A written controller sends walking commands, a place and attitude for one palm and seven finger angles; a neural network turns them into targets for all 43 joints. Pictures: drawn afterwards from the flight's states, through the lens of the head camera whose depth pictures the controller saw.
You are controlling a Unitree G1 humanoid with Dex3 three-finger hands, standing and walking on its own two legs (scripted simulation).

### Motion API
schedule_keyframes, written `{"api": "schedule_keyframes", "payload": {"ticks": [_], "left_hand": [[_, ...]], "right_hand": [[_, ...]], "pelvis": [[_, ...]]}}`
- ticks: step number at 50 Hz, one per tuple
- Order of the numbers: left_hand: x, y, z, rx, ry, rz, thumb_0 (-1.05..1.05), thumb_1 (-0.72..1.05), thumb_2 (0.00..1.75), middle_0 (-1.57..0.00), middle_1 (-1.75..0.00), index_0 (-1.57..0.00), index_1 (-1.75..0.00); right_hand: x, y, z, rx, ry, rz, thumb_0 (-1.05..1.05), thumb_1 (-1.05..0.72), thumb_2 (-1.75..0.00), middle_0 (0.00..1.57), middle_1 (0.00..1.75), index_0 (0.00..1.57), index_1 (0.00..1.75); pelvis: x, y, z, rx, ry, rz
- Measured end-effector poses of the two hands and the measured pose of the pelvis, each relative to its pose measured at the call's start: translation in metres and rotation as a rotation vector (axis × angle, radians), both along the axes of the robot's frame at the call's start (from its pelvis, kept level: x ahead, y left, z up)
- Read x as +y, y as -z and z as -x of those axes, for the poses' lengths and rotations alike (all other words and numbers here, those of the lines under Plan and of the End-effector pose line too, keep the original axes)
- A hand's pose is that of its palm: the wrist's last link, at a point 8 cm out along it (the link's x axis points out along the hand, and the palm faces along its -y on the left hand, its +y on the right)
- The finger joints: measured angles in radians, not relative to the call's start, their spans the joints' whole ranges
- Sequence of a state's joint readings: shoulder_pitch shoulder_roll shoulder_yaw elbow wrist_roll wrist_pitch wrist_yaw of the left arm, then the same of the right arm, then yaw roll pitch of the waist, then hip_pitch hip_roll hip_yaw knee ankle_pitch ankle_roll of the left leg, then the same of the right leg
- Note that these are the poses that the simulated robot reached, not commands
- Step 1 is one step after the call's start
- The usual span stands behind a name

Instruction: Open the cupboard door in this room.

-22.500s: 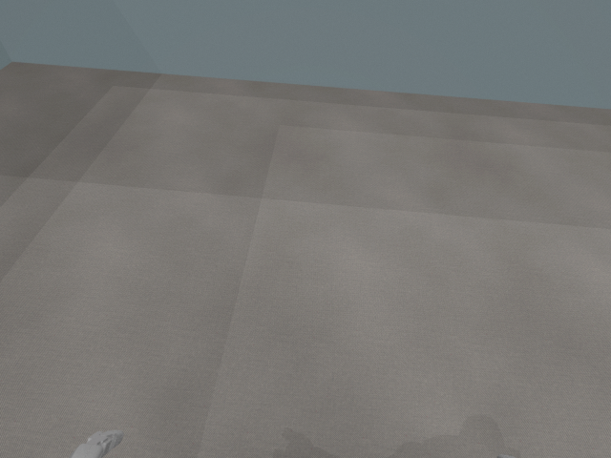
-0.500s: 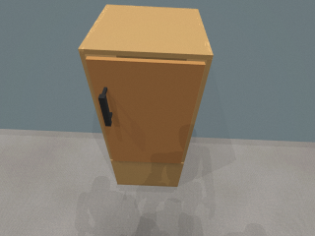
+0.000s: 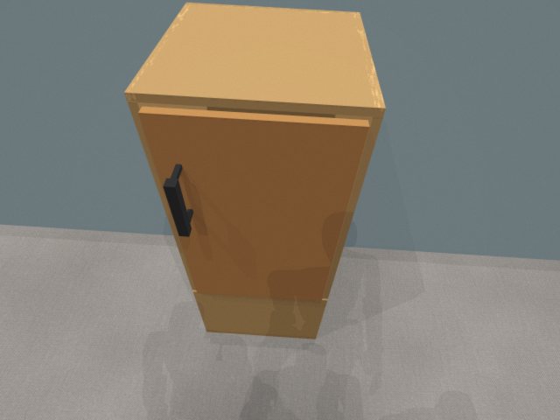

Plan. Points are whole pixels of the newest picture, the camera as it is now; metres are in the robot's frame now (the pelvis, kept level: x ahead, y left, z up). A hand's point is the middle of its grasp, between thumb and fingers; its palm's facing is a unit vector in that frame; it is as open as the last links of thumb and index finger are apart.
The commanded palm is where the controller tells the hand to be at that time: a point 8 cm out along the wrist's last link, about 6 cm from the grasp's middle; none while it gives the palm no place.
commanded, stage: come to a stop and stand still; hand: left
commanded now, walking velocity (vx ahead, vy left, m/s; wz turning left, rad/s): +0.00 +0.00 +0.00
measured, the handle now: (181, 201) +0.47 +0.22 +0.00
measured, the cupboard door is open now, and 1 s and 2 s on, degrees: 0 0 0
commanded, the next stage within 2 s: look again from close up in 0.22 s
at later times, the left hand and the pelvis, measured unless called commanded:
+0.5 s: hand out of the picture -0.01 +0.19 -0.18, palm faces -0.02 -0.98 -0.20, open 7.4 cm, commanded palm none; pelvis -0.01 +0.02 -0.01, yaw -1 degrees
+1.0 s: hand out of the picture +0.00 +0.21 -0.18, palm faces -0.03 -0.98 -0.20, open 7.4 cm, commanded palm none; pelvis +0.00 +0.04 +0.00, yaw -2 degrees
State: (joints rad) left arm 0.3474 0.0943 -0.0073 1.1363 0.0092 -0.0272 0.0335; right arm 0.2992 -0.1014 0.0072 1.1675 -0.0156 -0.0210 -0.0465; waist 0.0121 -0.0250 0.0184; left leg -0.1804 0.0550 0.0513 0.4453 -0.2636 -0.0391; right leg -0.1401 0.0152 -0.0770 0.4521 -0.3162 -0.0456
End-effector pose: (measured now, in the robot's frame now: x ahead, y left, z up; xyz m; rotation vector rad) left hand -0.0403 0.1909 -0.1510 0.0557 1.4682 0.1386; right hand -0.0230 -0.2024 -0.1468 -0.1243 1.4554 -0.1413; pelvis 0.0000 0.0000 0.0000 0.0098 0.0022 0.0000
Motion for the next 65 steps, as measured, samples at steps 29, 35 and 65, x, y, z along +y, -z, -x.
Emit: {"api": "schedule_keyframes", "payload": {"ticks": [29,35,65], "left_hand": [[0.059,-0.004,-0.034,-0.106,0.087,-0.09,0.0,0.91,0.89,-0.2,-0.3,-0.2,-0.3],[0.072,-0.009,-0.04,-0.114,0.102,-0.097,0.0,0.91,0.89,-0.2,-0.3,-0.2,-0.3],[0.052,-0.007,-0.047,-0.109,0.117,-0.14,0.0,0.91,0.89,-0.2,-0.3,-0.2,-0.3]], "right_hand": [[0.007,0.004,-0.016,-0.14,0.005,0.025,0.01,-0.94,-0.9,0.19,0.3,0.2,0.3],[0.022,0.004,0.0,-0.095,0.001,0.001,0.01,-0.94,-0.9,0.2,0.3,0.2,0.3],[-0.024,0.011,-0.015,-0.124,0.024,0.043,0.01,-0.91,-0.9,0.2,0.3,0.2,0.3]], "pelvis": [[0.03,0.006,0.012,-0.025,0.026,0.019],[0.037,0.004,0.014,-0.016,0.031,0.006],[0.005,0.011,0.036,0.003,0.05,-0.027]]}}
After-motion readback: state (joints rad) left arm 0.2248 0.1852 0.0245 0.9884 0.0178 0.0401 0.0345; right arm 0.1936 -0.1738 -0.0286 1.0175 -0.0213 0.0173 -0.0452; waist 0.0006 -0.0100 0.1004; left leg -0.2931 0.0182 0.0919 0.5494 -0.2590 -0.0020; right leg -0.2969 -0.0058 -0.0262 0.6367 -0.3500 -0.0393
